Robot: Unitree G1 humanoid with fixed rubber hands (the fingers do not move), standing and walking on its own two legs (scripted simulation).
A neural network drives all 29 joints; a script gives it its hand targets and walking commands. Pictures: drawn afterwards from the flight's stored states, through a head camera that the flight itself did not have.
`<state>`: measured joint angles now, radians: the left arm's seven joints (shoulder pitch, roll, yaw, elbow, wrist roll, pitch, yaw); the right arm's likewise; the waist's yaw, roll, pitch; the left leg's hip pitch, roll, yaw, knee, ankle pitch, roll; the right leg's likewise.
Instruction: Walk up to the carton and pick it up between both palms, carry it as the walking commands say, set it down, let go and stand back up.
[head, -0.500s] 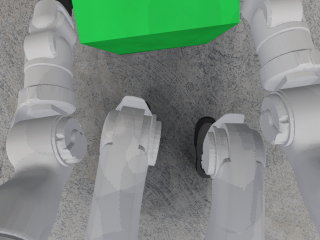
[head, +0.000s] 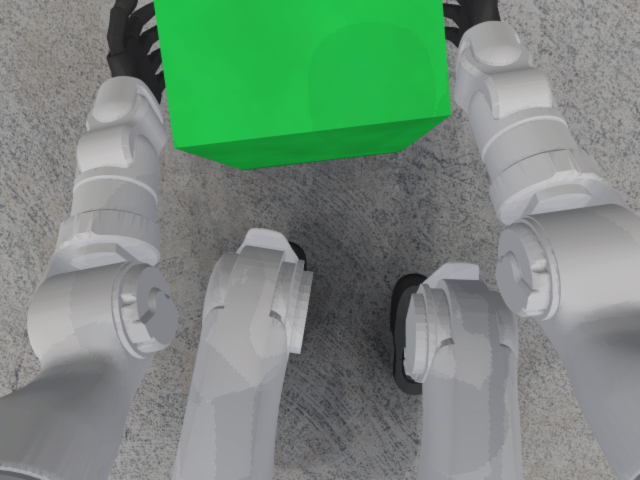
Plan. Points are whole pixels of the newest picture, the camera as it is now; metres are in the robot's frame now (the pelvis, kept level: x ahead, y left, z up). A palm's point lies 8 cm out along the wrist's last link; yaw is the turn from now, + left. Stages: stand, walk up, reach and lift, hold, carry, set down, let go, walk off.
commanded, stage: set down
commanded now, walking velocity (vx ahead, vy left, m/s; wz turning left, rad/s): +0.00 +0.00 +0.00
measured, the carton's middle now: (309, 83) +0.50 +0.11 -0.24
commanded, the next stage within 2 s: none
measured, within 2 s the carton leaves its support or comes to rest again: neither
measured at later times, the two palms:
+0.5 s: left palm (142, 85) +0.45 +0.27 -0.16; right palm (475, 37) +0.55 -0.06 -0.16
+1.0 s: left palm (104, 90) +0.44 +0.32 -0.16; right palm (491, 38) +0.55 -0.08 -0.16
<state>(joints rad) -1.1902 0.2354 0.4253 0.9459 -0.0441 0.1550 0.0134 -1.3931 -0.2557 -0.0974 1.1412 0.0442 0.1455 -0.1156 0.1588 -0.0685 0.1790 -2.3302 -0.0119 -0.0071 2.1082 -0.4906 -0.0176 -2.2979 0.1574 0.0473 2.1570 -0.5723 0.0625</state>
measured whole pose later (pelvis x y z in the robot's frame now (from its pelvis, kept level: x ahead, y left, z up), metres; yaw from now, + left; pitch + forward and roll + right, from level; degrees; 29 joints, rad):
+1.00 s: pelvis -0.01 +0.00 +0.00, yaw +2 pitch +39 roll +0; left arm -1.21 0.37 0.27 1.12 -0.24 -0.02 0.05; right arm -1.33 -0.34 0.00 1.05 0.15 0.07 -0.12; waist 0.14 -0.02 0.23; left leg -2.33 -0.01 0.02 2.10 -0.46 0.02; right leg -2.27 0.08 0.04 2.17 -0.58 0.05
